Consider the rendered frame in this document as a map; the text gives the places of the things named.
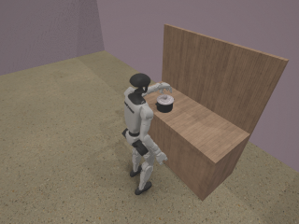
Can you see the robot right hand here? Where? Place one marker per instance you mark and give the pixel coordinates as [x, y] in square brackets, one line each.
[161, 158]

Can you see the right robot shin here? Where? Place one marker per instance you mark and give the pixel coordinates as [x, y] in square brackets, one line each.
[145, 176]

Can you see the left robot forearm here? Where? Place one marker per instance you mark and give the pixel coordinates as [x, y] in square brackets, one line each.
[156, 87]

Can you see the right robot forearm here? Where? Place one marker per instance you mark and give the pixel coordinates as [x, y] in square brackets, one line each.
[148, 142]

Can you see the right robot upper arm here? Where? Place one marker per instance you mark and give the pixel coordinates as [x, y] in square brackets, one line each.
[146, 115]

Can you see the table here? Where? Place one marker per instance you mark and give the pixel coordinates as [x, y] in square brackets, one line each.
[220, 91]

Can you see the robot left hand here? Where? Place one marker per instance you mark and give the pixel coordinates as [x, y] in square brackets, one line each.
[166, 86]

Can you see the left robot upper arm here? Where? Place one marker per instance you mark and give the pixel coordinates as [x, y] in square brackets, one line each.
[130, 89]

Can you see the pot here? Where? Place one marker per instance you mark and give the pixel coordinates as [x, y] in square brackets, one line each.
[164, 108]

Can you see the robot head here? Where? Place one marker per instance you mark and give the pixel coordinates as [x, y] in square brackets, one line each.
[139, 81]

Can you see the lid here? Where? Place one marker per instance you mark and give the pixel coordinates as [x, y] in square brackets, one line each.
[168, 101]

